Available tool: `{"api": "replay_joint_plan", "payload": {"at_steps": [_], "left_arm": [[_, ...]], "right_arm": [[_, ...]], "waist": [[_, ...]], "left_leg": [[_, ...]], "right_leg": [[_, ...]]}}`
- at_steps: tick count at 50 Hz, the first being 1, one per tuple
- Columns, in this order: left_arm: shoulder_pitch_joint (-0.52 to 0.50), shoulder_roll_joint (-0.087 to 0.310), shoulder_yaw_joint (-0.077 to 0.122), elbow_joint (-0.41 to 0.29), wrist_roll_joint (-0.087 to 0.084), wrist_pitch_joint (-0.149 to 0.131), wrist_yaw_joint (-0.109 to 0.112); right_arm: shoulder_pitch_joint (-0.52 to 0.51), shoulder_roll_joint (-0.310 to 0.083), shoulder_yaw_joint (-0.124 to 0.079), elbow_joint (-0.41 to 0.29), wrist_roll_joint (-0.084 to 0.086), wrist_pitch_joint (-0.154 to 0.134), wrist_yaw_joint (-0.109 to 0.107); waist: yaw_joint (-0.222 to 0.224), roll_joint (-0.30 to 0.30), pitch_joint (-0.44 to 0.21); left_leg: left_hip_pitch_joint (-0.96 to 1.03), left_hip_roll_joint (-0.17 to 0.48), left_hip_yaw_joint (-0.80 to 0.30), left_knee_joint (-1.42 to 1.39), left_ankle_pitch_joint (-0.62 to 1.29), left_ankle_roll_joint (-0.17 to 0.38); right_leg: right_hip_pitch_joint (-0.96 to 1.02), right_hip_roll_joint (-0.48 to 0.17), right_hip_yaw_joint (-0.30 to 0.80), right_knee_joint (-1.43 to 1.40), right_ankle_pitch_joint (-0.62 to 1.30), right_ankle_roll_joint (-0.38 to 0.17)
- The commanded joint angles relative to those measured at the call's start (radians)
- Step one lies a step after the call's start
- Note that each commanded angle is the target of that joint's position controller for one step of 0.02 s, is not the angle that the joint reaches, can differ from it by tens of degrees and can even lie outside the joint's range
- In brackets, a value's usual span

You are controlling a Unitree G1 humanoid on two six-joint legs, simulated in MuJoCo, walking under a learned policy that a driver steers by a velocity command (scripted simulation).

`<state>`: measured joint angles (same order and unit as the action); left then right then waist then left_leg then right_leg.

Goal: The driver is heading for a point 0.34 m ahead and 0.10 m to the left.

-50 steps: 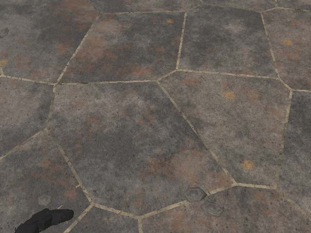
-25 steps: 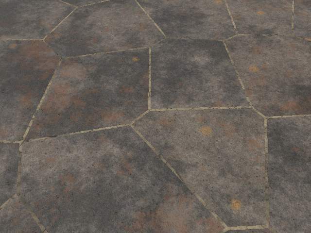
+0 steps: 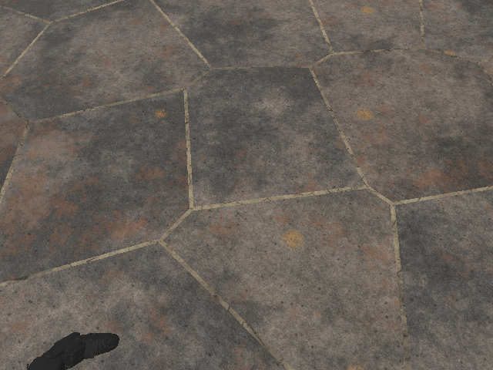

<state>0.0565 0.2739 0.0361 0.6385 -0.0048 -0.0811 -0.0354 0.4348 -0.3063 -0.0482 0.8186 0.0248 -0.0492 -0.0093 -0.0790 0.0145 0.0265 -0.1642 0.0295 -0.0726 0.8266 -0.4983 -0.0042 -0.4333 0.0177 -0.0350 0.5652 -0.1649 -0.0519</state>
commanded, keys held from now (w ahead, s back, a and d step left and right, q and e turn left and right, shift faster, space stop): w+q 0.24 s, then no key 0.76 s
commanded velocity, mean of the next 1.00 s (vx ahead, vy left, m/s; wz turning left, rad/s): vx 0.23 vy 0.00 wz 0.16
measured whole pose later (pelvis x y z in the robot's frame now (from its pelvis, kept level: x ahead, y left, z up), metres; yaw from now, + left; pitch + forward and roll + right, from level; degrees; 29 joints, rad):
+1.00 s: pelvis +0.35 +0.02 +0.01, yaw +11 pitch -1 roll +1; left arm 0.22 0.22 0.02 0.91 0.01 -0.02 0.03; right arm 0.17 -0.23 -0.03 0.87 -0.02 0.00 -0.01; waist 0.00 0.01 0.02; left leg -0.28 -0.02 0.01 0.51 -0.22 0.01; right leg -0.24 -0.03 0.01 0.54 -0.29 0.02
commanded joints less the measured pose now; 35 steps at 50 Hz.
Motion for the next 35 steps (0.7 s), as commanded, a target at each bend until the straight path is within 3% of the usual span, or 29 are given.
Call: {"api": "replay_joint_plan", "payload": {"at_steps": [1,2,3,5,7,10,13,15,17,19,21,22,23,24,25,26,27,28,29,31,33,35], "left_arm": [[0.294,0.152,0.053,0.028,-0.006,0.001,0.014],[0.236,0.128,0.045,0.027,0.002,-0.001,0.014],[0.199,0.104,0.04,0.028,0.011,-0.006,0.011],[0.169,0.084,0.04,0.041,0.018,-0.022,0.011],[0.168,0.091,0.046,0.064,0.016,-0.037,0.013],[0.174,0.109,0.052,0.091,0.018,-0.04,0.022],[0.181,0.128,0.052,0.109,0.011,-0.035,0.032],[0.235,0.144,0.053,0.14,0.003,-0.022,0.041],[0.269,0.164,0.056,0.165,-0.005,-0.003,0.045],[0.259,0.19,0.062,0.171,-0.015,0.014,0.053],[0.228,0.195,0.063,0.167,-0.016,0.031,0.06],[0.255,0.166,0.05,0.155,0.001,0.027,0.062],[0.398,0.051,0.008,0.145,0.036,0.015,0.042],[0.446,0.093,0.005,0.203,0.008,0.011,0.023],[0.334,0.168,0.029,0.179,-0.028,0.018,0.018],[0.243,0.15,0.024,0.144,-0.029,0.027,0.026],[0.205,0.131,0.023,0.145,-0.014,0.04,0.039],[0.224,0.124,0.026,0.152,-0.007,0.061,0.049],[0.262,0.106,0.023,0.167,-0.004,0.079,0.055],[0.299,0.072,0.015,0.186,0.004,0.096,0.069],[0.276,0.07,0.013,0.189,0.01,0.104,0.075],[0.24,0.083,0.019,0.189,0.01,0.11,0.075]], "right_arm": [[-0.086,-0.145,-0.027,-0.123,0.027,-0.044,0.006],[-0.113,-0.128,-0.026,-0.119,0.014,-0.043,0.004],[-0.12,-0.116,-0.029,-0.116,0.004,-0.035,0.005],[-0.086,-0.074,-0.025,-0.097,0.007,-0.014,0.009],[-0.102,-0.052,-0.023,-0.103,0.005,0.001,0.008],[-0.172,-0.04,-0.02,-0.132,-0.002,-0.001,0.01],[-0.287,-0.014,-0.006,-0.168,-0.01,-0.011,0.03],[-0.369,0.011,0.005,-0.207,-0.021,-0.019,0.045],[-0.389,0.005,0.003,-0.229,-0.021,-0.024,0.061],[-0.344,-0.035,-0.012,-0.231,-0.027,-0.027,0.069],[-0.17,-0.099,-0.045,-0.186,-0.033,-0.03,0.062],[-0.098,-0.161,-0.061,-0.175,-0.039,-0.024,0.044],[-0.093,-0.221,-0.058,-0.181,-0.066,-0.012,0.029],[-0.059,-0.136,-0.033,-0.189,-0.056,-0.009,0.029],[-0.111,-0.113,-0.029,-0.194,-0.043,-0.001,0.033],[-0.192,-0.088,-0.021,-0.188,-0.028,0.001,0.034],[-0.252,-0.052,-0.008,-0.185,-0.025,0.001,0.033],[-0.29,-0.045,-0.006,-0.18,-0.033,0.001,0.033],[-0.321,-0.06,-0.013,-0.176,-0.044,0.004,0.035],[-0.36,-0.065,-0.017,-0.169,-0.057,0.003,0.034],[-0.357,-0.066,-0.019,-0.152,-0.055,0.006,0.026],[-0.362,-0.066,-0.017,-0.133,-0.051,0.015,0.018]], "waist": [[0.177,-0.171,-0.128],[0.146,-0.106,-0.082],[0.12,-0.11,-0.042],[0.083,-0.128,-0.032],[0.07,-0.098,-0.006],[0.078,-0.071,0.024],[0.114,-0.049,0.062],[0.141,-0.03,0.077],[0.139,-0.046,0.054],[0.097,-0.083,0.0],[-0.007,-0.077,-0.11],[-0.032,-0.004,-0.202],[0.052,0.238,-0.359],[0.01,0.152,-0.575],[-0.013,0.068,-0.476],[0.015,0.03,-0.317],[0.044,-0.015,-0.207],[0.086,0.008,-0.165],[0.115,0.043,-0.143],[0.134,0.082,-0.143],[0.118,0.089,-0.172],[0.106,0.095,-0.158]], "left_leg": [[-0.627,0.031,-0.051,0.42,0.058,0.033],[-0.59,0.064,-0.038,0.382,0.139,0.031],[-0.56,0.086,-0.039,0.344,0.195,0.026],[-0.489,0.1,-0.039,0.328,0.259,0.016],[-0.512,0.097,-0.047,0.303,0.305,0.001],[-0.554,0.085,-0.054,0.155,0.445,-0.011],[-0.486,0.064,0.022,-0.068,0.589,0.003],[-0.449,0.038,0.07,-0.175,0.61,0.015],[-0.429,0.012,0.085,-0.236,0.585,0.034],[-0.366,-0.029,0.099,-0.265,0.502,0.067],[-0.134,-0.081,0.118,-0.357,0.562,0.11],[0.103,0.007,0.026,-0.342,0.926,0.148],[0.51,0.311,-0.335,-0.226,1.4,0.353],[0.574,0.409,-0.515,-0.27,1.361,0.452],[0.46,0.339,-0.383,-0.318,1.235,0.4],[0.317,0.282,-0.29,-0.362,1.089,0.341],[0.161,0.245,-0.235,-0.412,0.982,0.307],[0.022,0.216,-0.19,-0.458,0.899,0.284],[-0.089,0.188,-0.152,-0.498,0.83,0.271],[-0.179,0.168,-0.102,-0.526,0.782,0.274],[-0.183,0.164,-0.093,-0.542,0.633,0.262],[-0.214,0.155,-0.096,-0.567,0.363,0.235]], "right_leg": [[0.605,-0.362,0.523,-0.296,-0.276,-0.183],[0.503,-0.316,0.427,-0.32,-0.171,-0.16],[0.427,-0.283,0.347,-0.347,-0.07,-0.151],[0.345,-0.252,0.232,-0.393,0.065,-0.145],[0.314,-0.251,0.147,-0.417,0.191,-0.148],[0.321,-0.238,0.044,-0.436,0.283,-0.14],[0.301,-0.21,-0.05,-0.446,0.346,-0.112],[0.329,-0.22,-0.072,-0.41,0.491,-0.107],[0.409,-0.243,-0.073,-0.35,0.593,-0.099],[0.484,-0.256,-0.064,-0.244,0.765,-0.081],[0.483,-0.212,-0.09,0.003,0.834,-0.035],[0.342,-0.157,-0.109,0.214,0.611,0.012],[-0.043,-0.009,-0.09,0.622,-0.335,0.082],[-0.081,0.02,0.146,0.79,-0.572,0.094],[-0.11,-0.033,0.173,0.788,-0.52,0.091],[-0.161,-0.068,0.133,0.712,-0.459,0.093],[-0.149,-0.096,0.122,0.628,-0.411,0.101],[-0.058,-0.114,0.119,0.551,-0.366,0.108],[0.035,-0.104,0.095,0.478,-0.332,0.119],[0.131,-0.09,0.07,0.346,-0.311,0.136],[0.181,-0.092,0.07,0.239,-0.204,0.129],[0.225,-0.088,0.065,0.163,-0.108,0.115]]}}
